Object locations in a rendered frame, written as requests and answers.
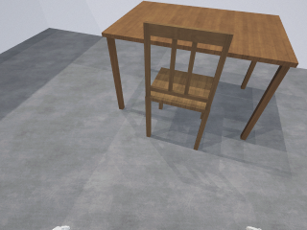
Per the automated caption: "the chair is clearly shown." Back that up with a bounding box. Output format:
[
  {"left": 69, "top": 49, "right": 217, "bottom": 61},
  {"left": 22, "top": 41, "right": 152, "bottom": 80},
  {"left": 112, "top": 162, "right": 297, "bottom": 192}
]
[{"left": 143, "top": 20, "right": 234, "bottom": 150}]

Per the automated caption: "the table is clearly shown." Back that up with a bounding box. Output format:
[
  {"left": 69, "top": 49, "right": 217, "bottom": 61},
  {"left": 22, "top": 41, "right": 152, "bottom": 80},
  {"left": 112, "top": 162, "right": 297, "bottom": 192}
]
[{"left": 102, "top": 1, "right": 298, "bottom": 141}]

